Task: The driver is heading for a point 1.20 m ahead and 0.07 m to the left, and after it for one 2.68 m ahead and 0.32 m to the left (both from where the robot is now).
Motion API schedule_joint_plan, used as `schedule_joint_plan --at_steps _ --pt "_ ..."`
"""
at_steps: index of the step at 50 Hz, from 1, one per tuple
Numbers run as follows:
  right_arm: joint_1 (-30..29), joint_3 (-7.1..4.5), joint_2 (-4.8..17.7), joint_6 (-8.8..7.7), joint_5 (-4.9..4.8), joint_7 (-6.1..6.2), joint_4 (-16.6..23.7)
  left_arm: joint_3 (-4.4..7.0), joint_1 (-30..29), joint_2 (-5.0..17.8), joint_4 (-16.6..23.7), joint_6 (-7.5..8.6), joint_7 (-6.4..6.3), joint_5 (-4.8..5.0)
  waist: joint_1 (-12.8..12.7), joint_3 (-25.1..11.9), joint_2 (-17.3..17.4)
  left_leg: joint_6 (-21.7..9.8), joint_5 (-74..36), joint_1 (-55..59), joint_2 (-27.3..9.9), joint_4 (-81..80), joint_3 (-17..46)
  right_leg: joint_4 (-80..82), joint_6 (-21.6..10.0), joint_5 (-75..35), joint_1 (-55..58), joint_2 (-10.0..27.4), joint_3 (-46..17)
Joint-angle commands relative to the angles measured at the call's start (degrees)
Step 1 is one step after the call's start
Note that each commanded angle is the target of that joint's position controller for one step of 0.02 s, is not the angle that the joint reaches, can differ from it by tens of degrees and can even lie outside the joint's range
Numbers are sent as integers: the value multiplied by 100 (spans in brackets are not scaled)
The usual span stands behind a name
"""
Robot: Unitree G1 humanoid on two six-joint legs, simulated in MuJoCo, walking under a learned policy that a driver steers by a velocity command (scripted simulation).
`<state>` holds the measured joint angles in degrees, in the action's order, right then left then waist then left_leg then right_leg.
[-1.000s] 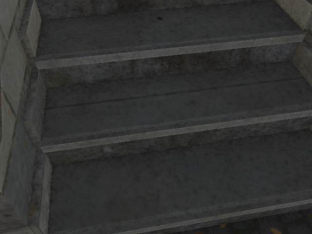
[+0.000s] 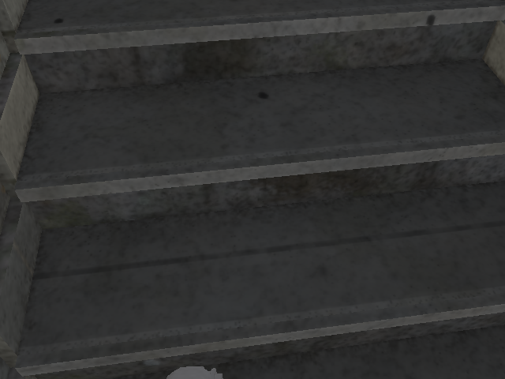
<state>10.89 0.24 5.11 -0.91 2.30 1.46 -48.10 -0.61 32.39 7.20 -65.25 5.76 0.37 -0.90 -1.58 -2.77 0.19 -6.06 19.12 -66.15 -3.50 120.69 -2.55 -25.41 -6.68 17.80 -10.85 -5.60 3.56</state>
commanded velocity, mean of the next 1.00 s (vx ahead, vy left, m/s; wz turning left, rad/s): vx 0.50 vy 0.00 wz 0.00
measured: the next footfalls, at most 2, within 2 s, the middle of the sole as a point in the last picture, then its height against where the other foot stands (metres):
left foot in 0.20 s outside the picture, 0.17 m higher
right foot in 0.74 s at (312, 264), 0.17 m higher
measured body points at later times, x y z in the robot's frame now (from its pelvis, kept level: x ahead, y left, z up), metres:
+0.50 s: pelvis +0.28 +0.04 +0.16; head +0.30 +0.05 +0.61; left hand +0.47 +0.23 +0.06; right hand +0.17 -0.19 +0.02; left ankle +0.25 +0.11 -0.57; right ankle +0.36 -0.11 -0.32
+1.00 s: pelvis +0.60 -0.03 +0.31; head +0.59 -0.03 +0.76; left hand +0.60 +0.21 +0.16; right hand +0.79 -0.23 +0.23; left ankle +0.62 +0.11 -0.14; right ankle +0.62 -0.08 -0.40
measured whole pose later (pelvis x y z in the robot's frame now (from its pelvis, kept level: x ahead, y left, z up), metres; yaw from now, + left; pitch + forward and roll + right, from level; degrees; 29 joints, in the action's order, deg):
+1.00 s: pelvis +0.60 -0.03 +0.31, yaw +1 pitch +2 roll -1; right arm 6.8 -2.1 7.1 -5.3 1.2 0.4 -39.0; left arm 3.6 21.9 9.4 -58.8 5.1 0.7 -1.5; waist 1.3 -3.5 1.7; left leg -6.9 1.7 -61.0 -0.2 115.4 4.6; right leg -42.0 -6.2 20.8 -23.4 -2.0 10.5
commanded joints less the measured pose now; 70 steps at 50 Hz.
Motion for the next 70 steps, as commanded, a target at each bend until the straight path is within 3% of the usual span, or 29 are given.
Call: schedule_joint_plan --at_steps 1,6,9,10,11,12,13,15,18,22,28,32,34,37,38,39,40,41,43,48,53,57,60,63,64,65,66,68,70 --pt "-1546 212 -102 -164 -35 57 1175 -26 373 526 4 145 -67 4 -25 1111 29 -78 404 -2255 -71 509 -26 1331 -594 440 448 1930 -2054" --pt "-2057 540 -238 32 -223 19 1743 -78 593 587 -113 -111 -422 290 -135 756 -113 -130 902 982 -125 -3642 -765 2661 -617 -3234 -151 1518 -997" --pt "286 221 240 25 -425 91 790 113 454 1446 170 38 -268 338 1015 -1116 -1094 -346 986 4265 871 -5170 -1042 -3 -605 -10154 817 1828 -489" --pt "1040 26 748 -38 -225 92 574 225 129 1556 309 143 -150 397 1446 -1601 -1202 -480 836 5074 817 -5898 -437 -1344 -424 -9989 887 1748 -411" --pt "1606 -240 1364 4 13 226 248 271 127 1295 644 214 28 458 1446 -1860 162 -1122 1681 6299 -442 -7277 2410 -3419 -4 -7745 -1085 1018 -466" --pt "1807 -447 1959 177 17 271 -22 390 -357 1166 879 227 253 151 1453 -1848 1497 -1693 2128 6372 -1461 -10088 5688 -5991 132 -1231 -2179 -250 -729" --pt "1047 -473 1849 69 -78 221 -85 411 -733 768 1276 179 273 -143 935 -1053 894 -1517 2894 5566 -1483 -10254 5839 -7673 57 -942 -3017 59 -1392" --pt "651 -336 913 -153 -60 131 -677 281 -1564 140 1908 -2 91 -226 382 575 -375 -935 2933 4046 -1348 -9710 3995 -8265 -112 -1318 -4055 464 -940" --pt "860 -134 93 -530 53 -61 -1334 86 -1316 -355 2141 -241 -88 -63 -212 720 21 -383 687 3949 -762 -9792 2036 -9366 -202 -811 -4855 384 -1158" --pt "802 -139 440 -666 -102 -224 -1482 11 -1891 -145 2383 -385 -108 -119 -464 874 -194 -206 -544 3716 -438 -10147 711 -8146 -62 -1093 -5250 527 -923" --pt "2610 -206 919 -708 -118 -36 -1689 -104 -3735 -374 3199 -397 -185 -148 346 542 514 -559 -1371 6499 -900 -10376 1133 -9873 -192 591 -7823 903 -141" --pt "2941 -208 794 -564 -283 267 -1465 -310 -4783 -435 3883 -459 105 -16 459 731 290 -559 -1272 6440 -980 -12047 981 -6701 -181 618 -6583 1383 238" --pt "2624 -123 640 -490 -319 278 -1238 -301 -4483 -545 3714 -466 181 118 438 448 565 -524 -4363 6330 -866 -12136 306 -5084 -351 696 -4614 1094 769" --pt "2405 -440 1778 -735 -398 108 -856 85 -2078 149 3030 -436 -42 131 -783 -1506 1097 -325 -10308 6834 -1190 -8994 58 -3755 -657 613 -1061 10 850" --pt "2022 -506 1775 -843 -451 -105 -576 258 -1447 516 2799 -398 -107 15 -1028 -1943 1036 -122 -9483 5668 -803 -7404 18 -3202 -808 968 148 534 -390" --pt "1836 -480 1524 -896 -549 -310 -215 528 -703 1255 2510 -412 -134 -145 -1217 -2376 -615 144 -6212 4041 255 -4687 147 -1591 -1588 1730 1150 1983 -3149" --pt "1393 -604 1337 -949 -223 -444 -124 627 -1110 1392 2450 -522 -156 -57 -912 -2464 -1112 176 -1561 3471 966 -2262 809 526 -1565 2091 747 2323 -5301" --pt "1405 -509 627 -899 -121 -390 245 673 -1856 1317 2399 -453 -114 -67 -297 -1841 -551 148 -1711 2829 645 -1123 1478 847 -1202 2503 83 2514 -5050" --pt "897 -401 293 -737 102 -262 743 460 -2102 414 1846 -300 -102 -36 204 -367 73 -24 -1814 1872 327 -488 901 460 -757 2807 -1301 2309 -3905" --pt "817 14 -477 -344 -83 -128 821 279 -1285 -248 851 61 43 -44 754 819 164 -120 -1652 76 177 -421 999 275 -110 -172 -1813 1604 -1175" --pt "-1084 108 -437 -244 -150 114 1428 306 -445 374 478 356 206 -54 304 766 -393 -254 -679 -1735 396 1264 368 1057 -181 -161 -728 1716 -1121" --pt "-2120 265 -327 -242 -5 40 2008 280 86 218 303 231 -142 20 113 781 -211 -155 -493 -936 -213 -1425 -360 1884 33 -1420 -396 1474 -709" --pt "-1548 369 -517 -149 -264 -56 1615 325 -15 527 635 109 -415 176 114 -216 -301 -321 -38 2094 217 -4310 -1115 2033 -275 -6029 183 1402 106" --pt "432 76 223 -171 -362 112 893 445 -215 1130 799 292 -296 201 1023 -1319 -1370 -462 -25 4015 878 -6223 -821 -354 -242 -10122 1639 1913 -38" --pt "994 -77 571 -247 -160 116 661 506 -153 1173 828 352 -184 233 1217 -1573 -1335 -668 -398 4858 602 -6910 185 -1654 -21 -8839 1186 1682 -108" --pt "1713 -303 1211 -249 -18 197 315 477 62 686 1212 352 14 463 1167 -2031 607 -1896 -2617 6451 -1281 -7958 3089 -4493 482 -5184 -1161 536 -53" --pt "1149 -372 1221 -129 -68 259 427 521 -75 620 1212 307 162 155 935 -2409 1112 -2051 -2924 5985 -1569 -9965 5005 -6708 561 -791 -1389 -172 -820" --pt "-150 -354 675 -136 -117 199 208 455 -707 65 1807 -25 124 -165 66 -653 -416 -1411 552 4309 -1381 -9380 3749 -7884 449 -1236 -2808 307 -1012" --pt "86 -186 -37 -267 -40 242 -384 342 -1214 -190 2258 -166 -146 -228 -107 491 -253 -799 304 3296 -963 -9119 2475 -8262 156 -1155 -3666 288 -1222"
